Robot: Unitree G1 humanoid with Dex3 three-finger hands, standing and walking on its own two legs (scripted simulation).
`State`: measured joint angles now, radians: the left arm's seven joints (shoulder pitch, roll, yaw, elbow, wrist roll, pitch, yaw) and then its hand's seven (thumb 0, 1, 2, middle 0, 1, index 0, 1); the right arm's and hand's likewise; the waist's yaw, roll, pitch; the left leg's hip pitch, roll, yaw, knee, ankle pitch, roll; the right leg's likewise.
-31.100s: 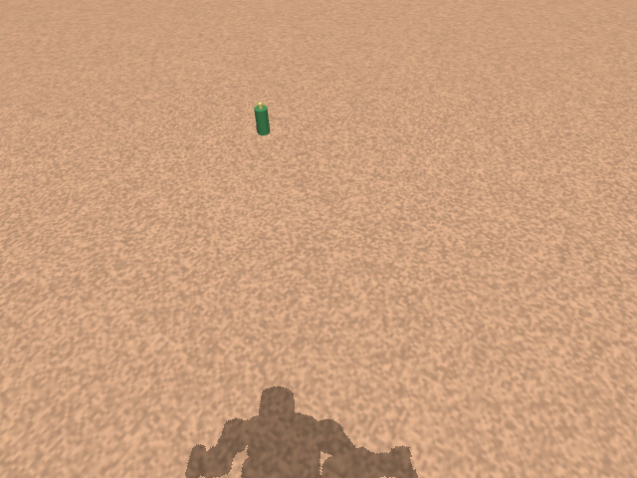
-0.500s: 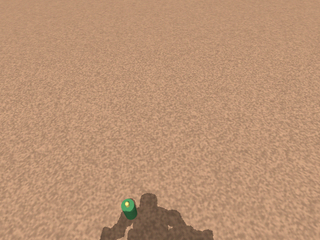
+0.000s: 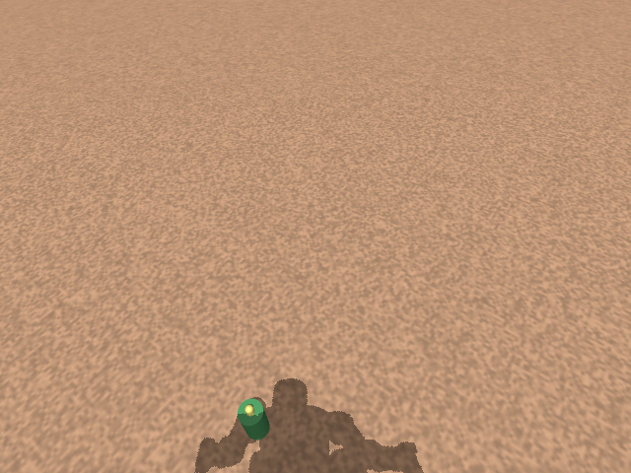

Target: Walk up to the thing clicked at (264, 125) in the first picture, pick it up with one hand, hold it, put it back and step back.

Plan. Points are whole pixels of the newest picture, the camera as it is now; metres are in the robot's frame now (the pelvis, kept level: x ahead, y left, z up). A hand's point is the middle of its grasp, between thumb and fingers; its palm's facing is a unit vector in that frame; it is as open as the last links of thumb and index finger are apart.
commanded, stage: stand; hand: left
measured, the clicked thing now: (253, 418) +0.39 +0.22 -0.69
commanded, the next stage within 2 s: step back in 0.32 s
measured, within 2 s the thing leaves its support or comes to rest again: neither
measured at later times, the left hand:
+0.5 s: hand out of the picture +0.07 +0.27 -0.17, palm faces -0.02 -0.93 -0.37, open 7.4 cm
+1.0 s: hand out of the picture +0.02 +0.29 -0.18, palm faces -0.13 -0.92 -0.37, open 7.4 cm
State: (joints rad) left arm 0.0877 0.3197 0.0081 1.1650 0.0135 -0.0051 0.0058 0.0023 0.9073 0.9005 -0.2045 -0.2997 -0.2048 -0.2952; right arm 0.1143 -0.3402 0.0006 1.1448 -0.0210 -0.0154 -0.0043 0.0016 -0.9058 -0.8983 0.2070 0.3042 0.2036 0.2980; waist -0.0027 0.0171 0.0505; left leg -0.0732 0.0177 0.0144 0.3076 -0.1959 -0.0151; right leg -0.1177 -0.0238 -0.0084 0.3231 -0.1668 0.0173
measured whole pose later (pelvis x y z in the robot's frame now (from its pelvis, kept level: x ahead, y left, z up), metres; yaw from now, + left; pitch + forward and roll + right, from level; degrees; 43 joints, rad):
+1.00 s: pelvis -0.11 +0.04 -0.02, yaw -5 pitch -1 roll +0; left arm 0.12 0.38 0.07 0.87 0.02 0.06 0.02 0.00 0.91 0.90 -0.20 -0.30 -0.20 -0.29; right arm 0.14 -0.35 -0.05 0.87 -0.03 0.02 -0.01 0.00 -0.90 -0.90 0.21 0.30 0.21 0.30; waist -0.02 -0.03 0.20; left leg -0.33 0.00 0.07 0.62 -0.27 0.05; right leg -0.36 0.06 0.13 0.94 -0.49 0.02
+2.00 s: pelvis -0.39 -0.01 -0.02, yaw -6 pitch -2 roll +2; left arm 0.23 0.34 0.07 0.85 0.04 0.06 0.00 0.01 0.90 0.90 -0.21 -0.30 -0.21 -0.30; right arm 0.15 -0.41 -0.06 0.84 0.00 0.06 -0.02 0.00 -0.91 -0.90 0.21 0.30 0.20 0.30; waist 0.03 0.02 0.13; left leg -0.51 -0.11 -0.14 1.15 -0.47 0.00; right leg -0.30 -0.01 0.07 0.64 -0.31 -0.01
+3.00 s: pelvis -0.66 -0.02 -0.02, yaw +0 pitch -3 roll +1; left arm 0.24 0.40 0.06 0.95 0.03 0.02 -0.01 0.00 0.91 0.90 -0.20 -0.30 -0.21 -0.30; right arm 0.26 -0.35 -0.05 0.98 -0.05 0.00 0.03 0.00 -0.90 -0.90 0.21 0.30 0.21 0.30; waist 0.01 -0.02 0.05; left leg -0.18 -0.03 -0.04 0.55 -0.32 0.02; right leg -0.35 -0.02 0.01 0.81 -0.47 -0.02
